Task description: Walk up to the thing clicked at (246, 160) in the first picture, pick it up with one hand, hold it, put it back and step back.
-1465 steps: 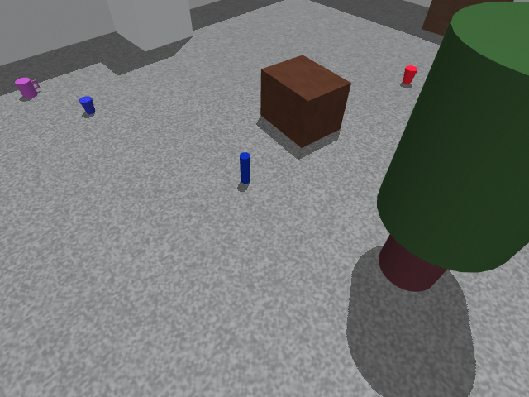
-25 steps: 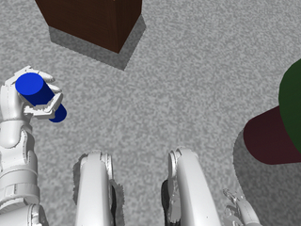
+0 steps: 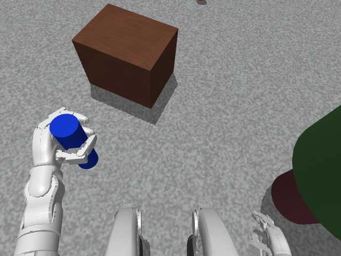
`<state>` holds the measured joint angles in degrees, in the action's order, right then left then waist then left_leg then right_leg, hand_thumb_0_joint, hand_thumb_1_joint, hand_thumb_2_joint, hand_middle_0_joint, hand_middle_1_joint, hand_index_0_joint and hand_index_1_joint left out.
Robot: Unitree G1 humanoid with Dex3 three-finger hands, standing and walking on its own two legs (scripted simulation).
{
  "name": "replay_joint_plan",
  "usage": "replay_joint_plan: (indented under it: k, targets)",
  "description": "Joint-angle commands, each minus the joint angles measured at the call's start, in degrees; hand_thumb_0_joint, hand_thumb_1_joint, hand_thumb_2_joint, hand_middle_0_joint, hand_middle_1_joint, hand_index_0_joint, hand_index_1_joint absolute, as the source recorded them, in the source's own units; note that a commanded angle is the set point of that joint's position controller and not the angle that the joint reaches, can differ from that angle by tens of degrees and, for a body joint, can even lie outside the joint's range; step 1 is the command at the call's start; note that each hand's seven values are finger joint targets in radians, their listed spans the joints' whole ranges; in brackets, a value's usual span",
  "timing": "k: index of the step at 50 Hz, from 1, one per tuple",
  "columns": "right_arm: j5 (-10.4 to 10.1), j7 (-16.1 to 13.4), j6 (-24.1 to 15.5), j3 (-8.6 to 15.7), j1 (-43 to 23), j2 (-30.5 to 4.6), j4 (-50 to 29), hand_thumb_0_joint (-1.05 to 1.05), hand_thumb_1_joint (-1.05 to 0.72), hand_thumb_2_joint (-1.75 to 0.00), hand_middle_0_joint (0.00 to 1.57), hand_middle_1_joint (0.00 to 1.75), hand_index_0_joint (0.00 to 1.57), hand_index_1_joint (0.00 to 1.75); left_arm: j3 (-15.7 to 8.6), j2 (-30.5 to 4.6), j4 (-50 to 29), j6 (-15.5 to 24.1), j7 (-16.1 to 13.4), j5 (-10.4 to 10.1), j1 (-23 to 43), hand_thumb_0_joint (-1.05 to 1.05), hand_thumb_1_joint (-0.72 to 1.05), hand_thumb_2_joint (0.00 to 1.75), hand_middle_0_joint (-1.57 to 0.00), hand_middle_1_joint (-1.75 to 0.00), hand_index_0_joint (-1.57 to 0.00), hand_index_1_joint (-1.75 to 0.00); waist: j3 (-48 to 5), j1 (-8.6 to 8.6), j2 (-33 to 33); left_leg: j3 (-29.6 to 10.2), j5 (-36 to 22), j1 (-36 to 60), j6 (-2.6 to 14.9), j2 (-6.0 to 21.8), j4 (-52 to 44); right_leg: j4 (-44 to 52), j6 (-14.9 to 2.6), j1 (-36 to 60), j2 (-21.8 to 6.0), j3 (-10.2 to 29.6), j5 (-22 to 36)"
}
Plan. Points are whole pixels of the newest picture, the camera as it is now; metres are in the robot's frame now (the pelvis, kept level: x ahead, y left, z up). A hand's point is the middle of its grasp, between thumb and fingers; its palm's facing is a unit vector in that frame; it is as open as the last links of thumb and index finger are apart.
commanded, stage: lift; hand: left
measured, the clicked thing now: (78, 145) +0.37 +0.22 -0.01
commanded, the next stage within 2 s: hold in 1.10 s
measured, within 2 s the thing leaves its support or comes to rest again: neither
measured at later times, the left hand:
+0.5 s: hand (66, 129) +0.35 +0.19 +0.11, palm faces +0.13 -0.99 -0.04, open 6.9 cm
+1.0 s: hand (63, 108) +0.37 +0.18 +0.15, palm faces +0.15 -0.99 -0.01, open 6.9 cm
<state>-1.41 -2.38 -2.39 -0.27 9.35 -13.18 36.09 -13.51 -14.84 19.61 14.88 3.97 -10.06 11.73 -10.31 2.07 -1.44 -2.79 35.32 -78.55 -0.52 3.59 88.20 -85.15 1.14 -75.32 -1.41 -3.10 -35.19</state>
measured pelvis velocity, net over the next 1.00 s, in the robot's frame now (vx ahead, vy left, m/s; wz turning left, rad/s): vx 0.04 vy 0.00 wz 0.03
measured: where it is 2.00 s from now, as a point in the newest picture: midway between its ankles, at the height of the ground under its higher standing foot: outside the picture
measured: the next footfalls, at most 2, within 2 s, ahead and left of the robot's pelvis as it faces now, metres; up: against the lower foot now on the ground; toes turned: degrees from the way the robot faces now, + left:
none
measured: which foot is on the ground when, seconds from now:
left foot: down 0.00-1.00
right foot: down 0.00-1.00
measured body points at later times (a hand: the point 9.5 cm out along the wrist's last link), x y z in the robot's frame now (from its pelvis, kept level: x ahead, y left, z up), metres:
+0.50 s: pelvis +0.01 +0.00 +0.08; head +0.10 +0.02 +0.52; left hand +0.34 +0.25 +0.11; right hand +0.15 -0.24 -0.03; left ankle +0.05 +0.12 -0.56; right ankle +0.04 -0.14 -0.56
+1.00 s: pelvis +0.04 +0.00 +0.12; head +0.10 +0.01 +0.56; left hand +0.35 +0.24 +0.15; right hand +0.17 -0.24 +0.01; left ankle +0.05 +0.12 -0.56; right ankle +0.04 -0.14 -0.56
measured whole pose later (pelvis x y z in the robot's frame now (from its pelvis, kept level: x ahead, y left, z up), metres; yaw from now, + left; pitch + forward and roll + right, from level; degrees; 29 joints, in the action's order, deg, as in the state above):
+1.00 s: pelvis +0.04 +0.00 +0.12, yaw +2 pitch +11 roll -2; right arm 0.5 -2.6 -2.9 -0.5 13.5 -12.3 38.8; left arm -8.7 -11.3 23.5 18.2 2.4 -9.4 6.9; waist -3.7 1.4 -0.5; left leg -0.4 26.2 -40.4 -0.7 3.1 55.7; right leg -53.0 1.2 -37.9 -1.5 -2.5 -25.9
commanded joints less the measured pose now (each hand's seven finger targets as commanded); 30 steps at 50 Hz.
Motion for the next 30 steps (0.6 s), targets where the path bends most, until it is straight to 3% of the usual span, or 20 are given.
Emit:
replay_joint_plan:
  k: [1,4,6,7,9,12,14,16,18,19,21,22,23,24,26,28,30]
  targets:
    - [0.15,-0.86,-2.57,3.30,4.14,-8.02,-3.98,0.00,-0.89,-0.89,0.20,0.30,0.20,0.30,-3.05,-9.36,-14.88,6.84,-1.27,-1.08,14.86,0.00,0.39,1.23,-1.22,-1.36,-1.25,-1.34,-24.12,0.56,-4.84,-0.91,-19.69,27.39,1.10,-1.87,-15.51,14.21,-2.30,16.37,2.06,0.60,19.67]
    - [0.23,-0.80,-3.04,3.44,3.94,-8.28,-4.26,0.00,-0.90,-0.90,0.20,0.30,0.20,0.30,-0.17,-8.65,-15.49,7.54,-0.07,-0.84,18.27,0.00,0.36,1.21,-1.23,-1.35,-1.25,-1.33,-22.84,1.34,-5.04,-0.71,-17.85,30.66,0.94,-1.77,-18.34,17.46,-2.28,19.08,1.99,0.71,18.88]
    - [0.32,-0.84,-3.22,3.67,4.10,-8.69,-3.80,0.00,-0.90,-0.90,0.20,0.30,0.20,0.30,-1.02,-9.86,-12.44,7.20,0.10,-0.06,16.22,0.00,0.35,1.19,-1.22,-1.33,-1.25,-1.32,-21.61,0.70,-4.72,-0.61,-17.36,32.46,0.86,-1.67,-20.31,19.35,-2.34,20.28,1.84,0.76,18.43]
    - [0.44,-0.61,-3.32,3.39,3.69,-8.60,-4.25,0.00,-0.90,-0.89,0.20,0.30,0.20,0.30,-0.06,-8.80,-12.70,7.43,0.30,-0.13,15.90,0.00,0.36,1.20,-1.23,-1.34,-1.26,-1.32,-21.30,0.59,-6.07,-0.94,-17.09,33.19,0.57,-1.72,-21.85,19.74,-2.53,20.23,1.82,0.39,17.76]
    - [0.44,-0.45,-3.23,3.36,3.47,-8.49,-4.60,0.00,-0.90,-0.90,0.20,0.30,0.20,0.30,-0.84,-9.32,-15.62,7.90,0.20,-0.67,16.61,0.00,0.36,1.20,-1.24,-1.36,-1.27,-1.34,-21.24,-0.65,-6.32,-1.36,-16.18,36.35,0.25,-1.60,-24.37,21.50,-2.41,22.20,1.80,0.02,16.70]
    - [0.30,-0.29,-3.24,3.02,3.58,-8.12,-4.75,0.00,-0.90,-0.89,0.20,0.30,0.20,0.30,-1.11,-8.47,-15.35,8.00,-0.10,-1.44,14.39,0.00,0.40,1.22,-1.27,-1.37,-1.29,-1.36,-21.24,-0.44,-5.39,-0.97,-16.48,37.35,0.23,-2.05,-26.58,23.68,-2.38,25.59,1.90,-0.12,17.26]
    - [0.17,-0.39,-3.59,2.84,2.96,-8.19,-5.04,0.00,-0.90,-0.90,0.20,0.30,0.20,0.30,0.21,-6.48,-14.03,8.20,-0.14,-1.85,13.63,0.00,0.40,1.23,-1.27,-1.38,-1.29,-1.36,-18.91,-0.05,-3.54,-0.75,-15.62,37.35,0.44,-2.08,-27.78,25.14,-2.22,26.57,1.88,-0.08,17.04]
    - [0.38,-0.58,-3.58,2.95,3.26,-8.19,-4.62,0.00,-0.91,-0.90,0.20,0.30,0.20,0.30,-1.88,-9.23,-14.18,8.73,-0.80,-1.18,14.47,0.00,0.39,1.22,-1.27,-1.37,-1.29,-1.35,-19.19,-0.36,-3.40,-0.29,-15.61,38.09,0.57,-2.15,-28.71,26.34,-2.15,28.52,1.82,0.24,17.39]
    - [0.57,-0.61,-3.75,2.48,2.93,-7.85,-5.06,0.00,-0.91,-0.90,0.20,0.30,0.20,0.30,1.95,-6.25,-14.51,9.18,-0.70,-0.83,16.65,0.00,0.39,1.23,-1.26,-1.36,-1.28,-1.35,-16.89,0.56,-3.62,-0.38,-14.94,38.94,0.49,-2.06,-30.13,27.21,-2.12,28.26,1.93,-0.02,16.94]
    - [0.54,-0.77,-3.87,2.72,2.86,-8.04,-4.93,0.00,-0.91,-0.90,0.20,0.30,0.20,0.30,0.85,-7.26,-14.60,9.41,-0.95,-0.64,15.95,0.00,0.41,1.24,-1.28,-1.37,-1.29,-1.37,-16.46,0.18,-3.49,-0.44,-14.50,39.93,0.52,-1.97,-31.10,27.91,-2.10,28.70,1.85,0.01,16.71]
    - [0.69,-0.78,-3.82,2.73,3.41,-7.98,-4.80,0.00,-0.91,-0.90,0.20,0.30,0.20,0.30,1.19,-7.34,-13.22,9.36,-0.98,-0.25,15.88,0.00,0.40,1.24,-1.27,-1.37,-1.29,-1.36,-16.37,0.31,-3.89,-0.36,-15.06,40.92,0.40,-2.00,-32.06,28.76,-2.17,29.72,1.89,-0.03,17.00]
    - [0.73,-0.83,-3.81,2.69,3.59,-7.80,-4.79,0.00,-0.91,-0.90,0.20,0.30,0.20,0.30,0.46,-7.87,-14.55,9.48,-1.14,-0.37,15.59,0.00,0.40,1.22,-1.25,-1.35,-1.27,-1.34,-17.43,-0.47,-3.90,-0.08,-15.44,41.66,0.43,-2.11,-32.43,29.41,-2.12,31.35,1.83,0.15,17.41]
    - [0.64,-0.87,-3.91,2.56,3.19,-7.74,-4.99,0.00,-0.91,-0.90,0.20,0.30,0.20,0.30,2.17,-6.35,-14.64,9.39,-0.96,-0.65,15.74,0.00,0.40,1.22,-1.26,-1.36,-1.28,-1.35,-15.91,0.21,-3.49,0.07,-14.95,42.42,0.48,-2.15,-33.35,30.49,-2.01,31.75,1.87,0.08,17.32]
    - [0.71,-0.94,-3.92,2.57,3.84,-7.80,-4.90,0.00,-0.91,-0.90,0.20,0.30,0.20,0.30,2.17,-6.26,-14.64,9.24,-0.95,-0.71,15.70,0.00,0.41,1.22,-1.25,-1.36,-1.27,-1.35,-16.77,0.15,-3.36,0.17,-16.00,43.35,0.45,-2.15,-33.61,31.07,-2.03,33.04,1.89,0.16,18.17]
    - [0.63,-1.09,-3.81,2.47,3.31,-7.57,-4.83,0.00,-0.90,-0.90,0.20,0.30,0.20,0.30,0.21,-7.90,-15.04,9.07,-1.27,-1.04,15.14,0.00,0.40,1.22,-1.24,-1.34,-1.26,-1.33,-16.26,-0.65,-2.35,0.93,-17.01,43.05,0.61,-2.49,-34.01,32.66,-1.79,36.04,1.79,0.67,19.35]
    - [0.76,-1.12,-3.75,2.25,3.88,-7.26,-4.61,0.00,-0.91,-0.90,0.20,0.30,0.20,0.30,1.80,-5.61,-13.76,8.73,-1.31,-0.93,13.34,0.00,0.41,1.22,-1.23,-1.34,-1.25,-1.34,-16.32,-0.39,-1.67,0.76,-18.82,44.27,0.53,-2.39,-34.82,32.87,-1.90,37.00,1.90,0.40,20.84]
    - [0.94,-1.05,-3.81,2.34,3.63,-7.17,-4.54,0.00,-0.91,-0.90,0.20,0.30,0.20,0.30,0.89,-5.97,-14.09,8.93,-1.89,-0.86,14.45,0.00,0.38,1.22,-1.24,-1.35,-1.25,-1.34,-15.25,-0.44,-2.74,0.78,-18.81,45.86,0.44,-2.26,-35.88,33.73,-1.88,37.25,2.11,0.23,20.74]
